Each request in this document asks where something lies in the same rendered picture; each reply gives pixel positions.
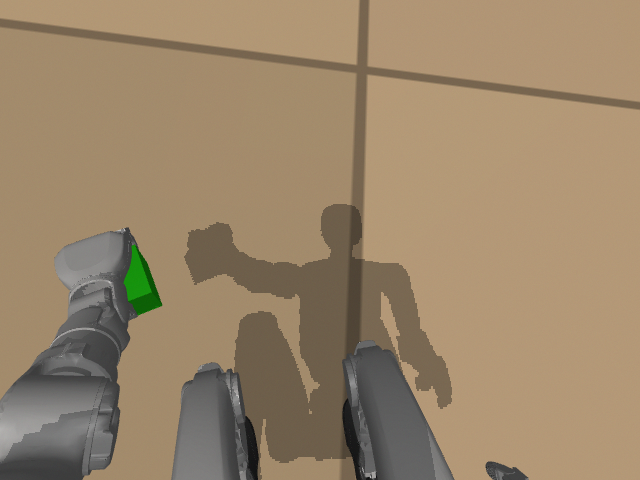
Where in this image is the right robot foot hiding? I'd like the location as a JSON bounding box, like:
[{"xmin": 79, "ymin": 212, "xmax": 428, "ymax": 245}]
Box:
[{"xmin": 342, "ymin": 399, "xmax": 378, "ymax": 480}]

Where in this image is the left robot hand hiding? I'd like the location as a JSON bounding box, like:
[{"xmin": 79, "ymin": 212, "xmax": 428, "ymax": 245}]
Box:
[{"xmin": 54, "ymin": 227, "xmax": 139, "ymax": 320}]

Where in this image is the right robot hand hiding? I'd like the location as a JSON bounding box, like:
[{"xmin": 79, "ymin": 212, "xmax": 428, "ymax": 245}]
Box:
[{"xmin": 486, "ymin": 461, "xmax": 529, "ymax": 480}]

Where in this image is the cube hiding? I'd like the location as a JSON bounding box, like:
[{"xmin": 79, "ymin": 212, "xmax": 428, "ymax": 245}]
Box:
[{"xmin": 124, "ymin": 245, "xmax": 163, "ymax": 315}]

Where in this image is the left robot arm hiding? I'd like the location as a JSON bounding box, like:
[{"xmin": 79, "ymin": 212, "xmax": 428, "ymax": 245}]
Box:
[{"xmin": 0, "ymin": 275, "xmax": 130, "ymax": 480}]

